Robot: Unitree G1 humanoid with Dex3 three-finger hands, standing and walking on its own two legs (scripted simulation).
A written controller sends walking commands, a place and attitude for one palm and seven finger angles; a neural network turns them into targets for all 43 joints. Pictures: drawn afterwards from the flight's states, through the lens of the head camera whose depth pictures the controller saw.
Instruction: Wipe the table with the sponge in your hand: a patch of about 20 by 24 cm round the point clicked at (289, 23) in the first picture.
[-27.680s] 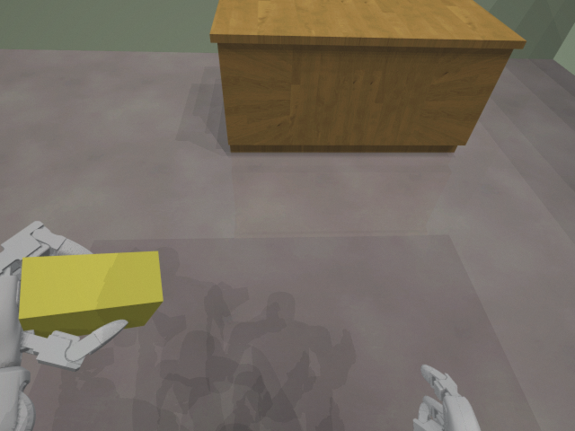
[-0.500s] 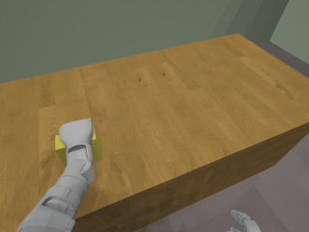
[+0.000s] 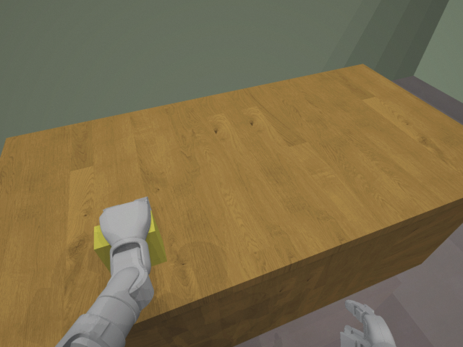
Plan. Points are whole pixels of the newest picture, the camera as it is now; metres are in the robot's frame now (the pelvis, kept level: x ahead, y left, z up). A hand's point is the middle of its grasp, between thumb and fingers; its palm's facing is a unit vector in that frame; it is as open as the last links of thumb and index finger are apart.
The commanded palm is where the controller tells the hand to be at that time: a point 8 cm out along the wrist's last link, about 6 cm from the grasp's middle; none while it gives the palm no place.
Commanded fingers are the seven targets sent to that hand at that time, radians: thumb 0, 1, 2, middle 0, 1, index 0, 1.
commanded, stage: wipe back along the middle lane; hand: left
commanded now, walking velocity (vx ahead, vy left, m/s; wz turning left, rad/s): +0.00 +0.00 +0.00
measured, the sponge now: (135, 249) +0.31 +0.24 -0.04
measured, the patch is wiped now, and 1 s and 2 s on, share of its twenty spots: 0.65 0.70 0.85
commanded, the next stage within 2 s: slide across to the third lane in 0.50 s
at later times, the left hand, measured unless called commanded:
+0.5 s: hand (135, 260) +0.26 +0.21 +0.00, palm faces -0.03 -0.06 -1.00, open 9.8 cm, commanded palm +0.22 +0.19 +0.03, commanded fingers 0.00 0.10 1.30 -1.20 -1.60 -1.20 -1.60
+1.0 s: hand (150, 261) +0.26 +0.19 +0.00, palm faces -0.06 -0.05 -1.00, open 9.8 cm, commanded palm +0.24 +0.15 +0.05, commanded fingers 0.00 0.10 1.30 -1.20 -1.60 -1.20 -1.60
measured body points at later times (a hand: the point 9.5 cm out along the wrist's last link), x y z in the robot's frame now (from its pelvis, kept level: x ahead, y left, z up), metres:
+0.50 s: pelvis +0.00 -0.01 +0.00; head -0.02 -0.03 +0.45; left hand +0.26 +0.21 +0.05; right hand +0.23 -0.22 -0.08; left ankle +0.00 +0.11 -0.73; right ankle +0.00 -0.11 -0.73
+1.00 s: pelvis -0.02 -0.01 +0.00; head -0.04 -0.04 +0.45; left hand +0.26 +0.18 +0.06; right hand +0.21 -0.22 -0.09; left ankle +0.00 +0.11 -0.73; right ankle +0.00 -0.11 -0.73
